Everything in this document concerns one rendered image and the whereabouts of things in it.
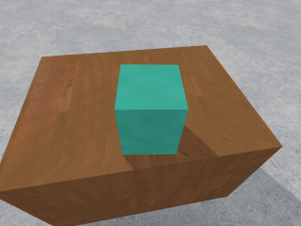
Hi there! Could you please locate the carton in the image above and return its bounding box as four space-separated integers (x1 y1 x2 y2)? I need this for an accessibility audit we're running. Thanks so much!
114 64 188 155

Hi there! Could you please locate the pedestal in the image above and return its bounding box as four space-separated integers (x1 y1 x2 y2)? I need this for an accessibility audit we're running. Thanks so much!
0 45 282 226

